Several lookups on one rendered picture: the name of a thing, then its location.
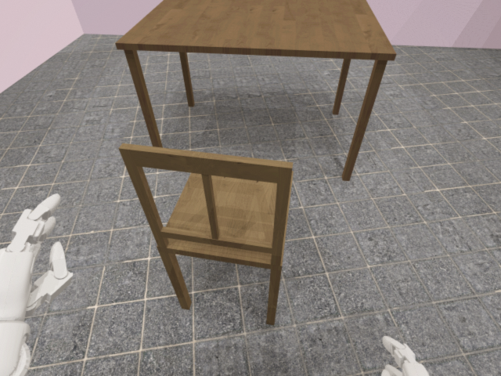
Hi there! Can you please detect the left robot hand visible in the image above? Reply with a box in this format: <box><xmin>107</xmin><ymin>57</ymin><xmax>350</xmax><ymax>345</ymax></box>
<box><xmin>0</xmin><ymin>193</ymin><xmax>73</xmax><ymax>322</ymax></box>

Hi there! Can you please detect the right robot hand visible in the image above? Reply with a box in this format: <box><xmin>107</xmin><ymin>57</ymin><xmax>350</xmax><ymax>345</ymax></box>
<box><xmin>381</xmin><ymin>336</ymin><xmax>429</xmax><ymax>376</ymax></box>

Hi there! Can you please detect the robot left forearm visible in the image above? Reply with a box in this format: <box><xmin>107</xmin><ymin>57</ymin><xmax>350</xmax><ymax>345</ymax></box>
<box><xmin>0</xmin><ymin>320</ymin><xmax>31</xmax><ymax>376</ymax></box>

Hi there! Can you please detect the chair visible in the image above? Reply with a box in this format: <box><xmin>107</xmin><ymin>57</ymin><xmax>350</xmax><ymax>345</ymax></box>
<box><xmin>118</xmin><ymin>143</ymin><xmax>294</xmax><ymax>325</ymax></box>

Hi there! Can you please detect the table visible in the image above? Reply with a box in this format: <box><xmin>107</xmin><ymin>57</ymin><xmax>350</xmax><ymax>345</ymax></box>
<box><xmin>115</xmin><ymin>0</ymin><xmax>396</xmax><ymax>181</ymax></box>

